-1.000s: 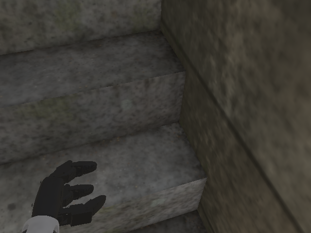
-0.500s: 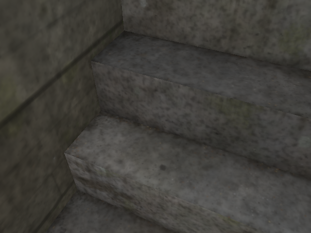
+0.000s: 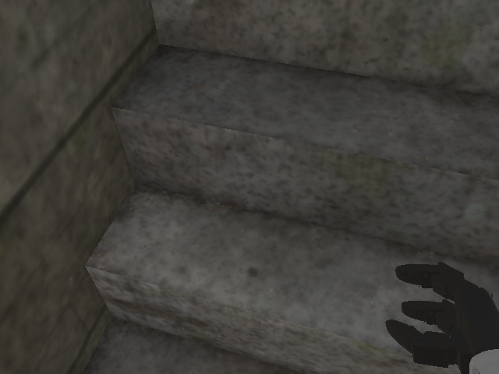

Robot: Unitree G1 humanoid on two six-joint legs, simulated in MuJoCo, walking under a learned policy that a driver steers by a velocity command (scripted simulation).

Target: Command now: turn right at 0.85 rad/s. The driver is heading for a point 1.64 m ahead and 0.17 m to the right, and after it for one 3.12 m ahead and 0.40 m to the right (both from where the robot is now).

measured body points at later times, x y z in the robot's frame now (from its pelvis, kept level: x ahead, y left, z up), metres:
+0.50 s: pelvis +0.03 +0.04 +0.02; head +0.06 +0.04 +0.47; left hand +0.29 +0.12 -0.09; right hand +0.00 -0.25 -0.09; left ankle +0.03 +0.08 -0.71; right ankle +0.01 -0.13 -0.61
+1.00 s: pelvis +0.13 -0.05 +0.02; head +0.16 -0.03 +0.47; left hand +0.04 +0.18 -0.13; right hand +0.32 -0.29 -0.05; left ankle +0.10 +0.08 -0.40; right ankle +0.01 -0.13 -0.71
